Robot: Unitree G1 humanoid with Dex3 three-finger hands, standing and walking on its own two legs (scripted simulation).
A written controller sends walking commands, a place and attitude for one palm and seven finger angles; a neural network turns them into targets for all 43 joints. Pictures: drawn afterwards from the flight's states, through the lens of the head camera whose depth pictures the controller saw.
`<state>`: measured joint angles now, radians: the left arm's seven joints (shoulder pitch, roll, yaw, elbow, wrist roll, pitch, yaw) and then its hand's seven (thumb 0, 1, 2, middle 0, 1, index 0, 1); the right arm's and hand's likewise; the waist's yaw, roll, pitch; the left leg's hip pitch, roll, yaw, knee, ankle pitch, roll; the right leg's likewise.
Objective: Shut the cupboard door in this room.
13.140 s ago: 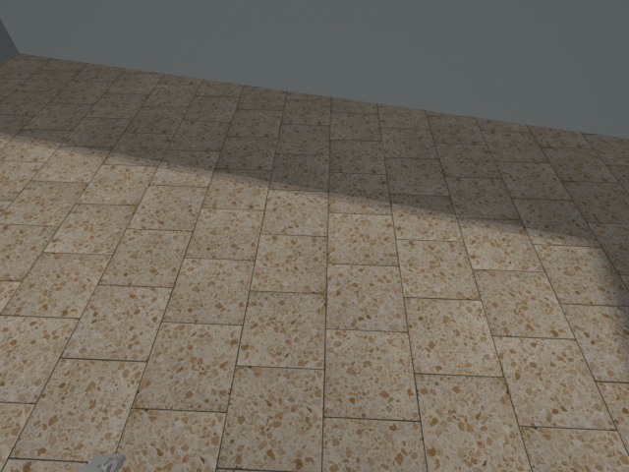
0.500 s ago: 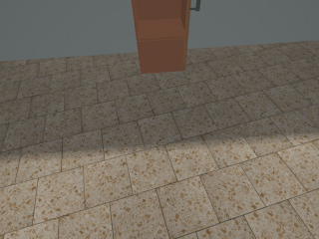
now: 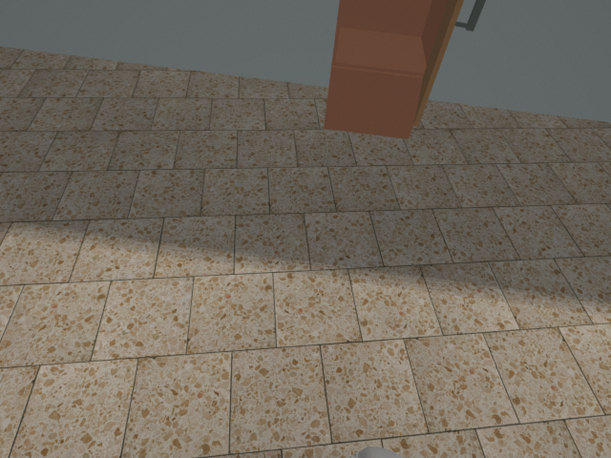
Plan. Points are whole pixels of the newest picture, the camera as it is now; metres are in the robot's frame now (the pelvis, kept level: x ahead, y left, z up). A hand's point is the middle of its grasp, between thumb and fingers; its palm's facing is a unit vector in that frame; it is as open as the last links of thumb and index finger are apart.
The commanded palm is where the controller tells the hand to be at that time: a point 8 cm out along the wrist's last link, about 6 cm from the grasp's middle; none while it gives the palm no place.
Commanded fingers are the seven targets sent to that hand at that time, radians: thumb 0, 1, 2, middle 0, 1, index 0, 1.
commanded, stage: turn or walk to find it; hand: left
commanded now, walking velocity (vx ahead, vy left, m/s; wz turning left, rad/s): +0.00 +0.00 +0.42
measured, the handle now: (471, 6) +1.35 -0.43 +0.04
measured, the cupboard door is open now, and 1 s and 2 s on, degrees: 79 79 79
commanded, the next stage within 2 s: none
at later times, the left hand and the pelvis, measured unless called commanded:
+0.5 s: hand out of the picture +0.00 +0.14 -0.15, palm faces +0.23 -0.93 -0.28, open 7.3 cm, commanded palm none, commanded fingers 0.00 0.90 0.90 -0.20 -0.30 -0.20 -0.30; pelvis -0.02 -0.06 +0.00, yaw +14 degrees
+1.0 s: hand out of the picture -0.08 +0.20 -0.16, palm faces +0.46 -0.84 -0.28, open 7.3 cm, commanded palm none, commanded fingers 0.00 0.90 0.90 -0.20 -0.30 -0.20 -0.30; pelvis -0.04 -0.03 +0.00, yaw +26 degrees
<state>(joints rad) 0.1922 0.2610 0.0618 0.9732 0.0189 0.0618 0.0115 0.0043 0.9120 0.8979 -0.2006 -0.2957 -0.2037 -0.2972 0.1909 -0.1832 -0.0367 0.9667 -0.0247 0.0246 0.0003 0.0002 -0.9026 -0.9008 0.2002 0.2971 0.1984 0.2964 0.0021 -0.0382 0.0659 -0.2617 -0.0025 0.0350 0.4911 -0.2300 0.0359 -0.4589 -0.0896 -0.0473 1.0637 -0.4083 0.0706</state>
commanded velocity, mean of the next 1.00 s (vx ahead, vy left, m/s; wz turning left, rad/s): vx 0.00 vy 0.00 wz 0.42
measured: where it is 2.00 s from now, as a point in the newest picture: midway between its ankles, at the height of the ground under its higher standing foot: outside the picture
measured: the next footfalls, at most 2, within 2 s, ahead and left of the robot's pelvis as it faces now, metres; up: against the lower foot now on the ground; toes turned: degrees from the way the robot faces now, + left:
right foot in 0.26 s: +0.02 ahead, -0.14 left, +0.00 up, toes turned +3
left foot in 0.72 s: -0.06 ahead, +0.10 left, +0.00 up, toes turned +25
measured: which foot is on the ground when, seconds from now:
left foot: down 0.00-0.26, up 0.28-0.70, down 0.72-1.00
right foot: up 0.00-0.24, down 0.26-0.72, up 0.74-1.00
